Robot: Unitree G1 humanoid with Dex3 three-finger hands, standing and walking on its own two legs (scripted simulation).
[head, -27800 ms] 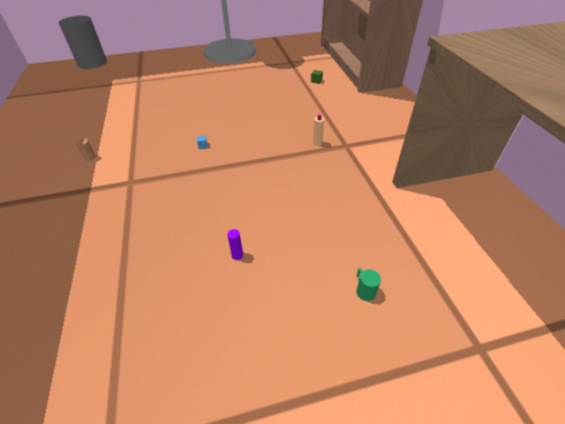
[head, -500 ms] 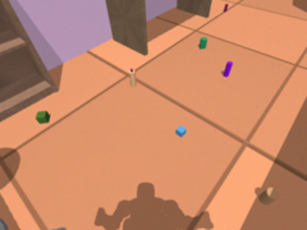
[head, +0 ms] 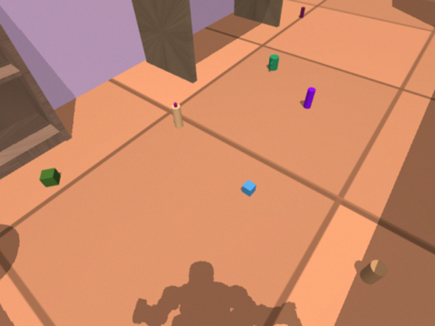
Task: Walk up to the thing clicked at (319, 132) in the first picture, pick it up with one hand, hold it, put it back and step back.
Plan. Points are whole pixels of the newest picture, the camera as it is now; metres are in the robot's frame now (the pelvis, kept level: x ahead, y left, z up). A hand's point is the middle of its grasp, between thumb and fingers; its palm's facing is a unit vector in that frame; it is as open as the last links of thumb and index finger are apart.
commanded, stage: walk up
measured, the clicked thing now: (177, 114) +1.49 +0.28 -0.67
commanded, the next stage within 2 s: stand in 0.78 s
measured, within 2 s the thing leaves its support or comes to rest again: neither
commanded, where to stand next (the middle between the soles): +0.03 -0.01 m, yaw +2 degrees
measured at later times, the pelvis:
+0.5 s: pelvis +0.01 +0.01 +0.00, yaw -1 degrees
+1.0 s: pelvis +0.02 +0.01 +0.01, yaw +1 degrees
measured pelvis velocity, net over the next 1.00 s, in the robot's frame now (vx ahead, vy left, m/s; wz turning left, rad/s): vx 0.02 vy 0.01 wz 0.01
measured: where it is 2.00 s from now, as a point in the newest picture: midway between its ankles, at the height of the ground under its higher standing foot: outside the picture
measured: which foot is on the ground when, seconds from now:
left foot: down 0.00-1.00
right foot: down 0.00-1.00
